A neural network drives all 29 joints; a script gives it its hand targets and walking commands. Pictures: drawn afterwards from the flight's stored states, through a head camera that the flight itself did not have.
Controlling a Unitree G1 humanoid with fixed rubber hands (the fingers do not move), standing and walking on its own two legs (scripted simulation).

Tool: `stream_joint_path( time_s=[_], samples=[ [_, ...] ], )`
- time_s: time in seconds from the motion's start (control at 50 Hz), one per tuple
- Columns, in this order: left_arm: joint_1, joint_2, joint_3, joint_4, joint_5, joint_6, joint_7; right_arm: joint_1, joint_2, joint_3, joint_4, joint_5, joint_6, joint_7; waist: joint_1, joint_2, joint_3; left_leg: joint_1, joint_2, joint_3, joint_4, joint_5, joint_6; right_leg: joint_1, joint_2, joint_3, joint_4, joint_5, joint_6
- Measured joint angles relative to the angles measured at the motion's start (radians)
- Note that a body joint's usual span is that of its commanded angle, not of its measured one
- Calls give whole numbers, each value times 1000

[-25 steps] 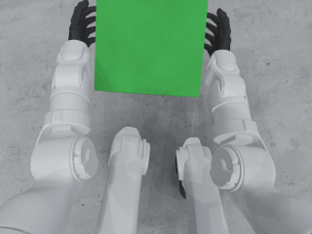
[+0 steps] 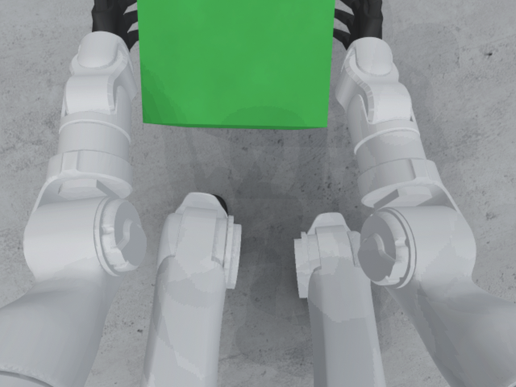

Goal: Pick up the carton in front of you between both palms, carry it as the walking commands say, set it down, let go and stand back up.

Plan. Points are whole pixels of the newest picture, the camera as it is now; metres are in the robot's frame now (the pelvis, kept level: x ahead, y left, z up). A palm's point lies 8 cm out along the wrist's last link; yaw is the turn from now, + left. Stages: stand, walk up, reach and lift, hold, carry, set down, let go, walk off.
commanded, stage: set down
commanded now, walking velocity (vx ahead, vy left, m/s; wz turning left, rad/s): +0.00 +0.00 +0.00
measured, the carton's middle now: (240, 57) +0.51 +0.12 -0.24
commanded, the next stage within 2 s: none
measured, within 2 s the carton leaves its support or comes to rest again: rests again in 0.38 s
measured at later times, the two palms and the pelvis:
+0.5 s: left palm (128, 52) +0.48 +0.26 -0.19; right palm (360, 50) +0.53 -0.04 -0.18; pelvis +0.00 +0.00 -0.01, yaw +0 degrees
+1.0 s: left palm (118, 64) +0.46 +0.28 -0.21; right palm (366, 57) +0.53 -0.06 -0.20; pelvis -0.02 +0.00 -0.02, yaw +0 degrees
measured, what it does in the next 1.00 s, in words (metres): stands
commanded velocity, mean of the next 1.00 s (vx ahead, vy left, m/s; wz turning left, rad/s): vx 0.00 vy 0.00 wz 0.00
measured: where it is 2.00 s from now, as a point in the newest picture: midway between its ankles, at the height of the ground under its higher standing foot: (263, 273)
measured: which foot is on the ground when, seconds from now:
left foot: down 0.00-1.00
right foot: down 0.00-1.00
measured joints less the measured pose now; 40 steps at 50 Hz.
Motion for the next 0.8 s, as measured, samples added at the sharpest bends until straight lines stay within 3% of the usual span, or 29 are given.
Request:
stream_joint_path(
  time_s=[0.44,0.8],
  samples=[
    [-43,50,-40,102,-21,-38,-31,-69,-52,37,124,16,-41,36,-2,-28,105,27,34,14,37,-9,6,9,-17,-17,41,9,-22],
    [-96,62,-3,173,7,-79,-83,-120,-97,18,199,-7,-66,106,2,-25,149,31,50,27,58,5,23,8,-44,-27,64,26,-31]
  ],
)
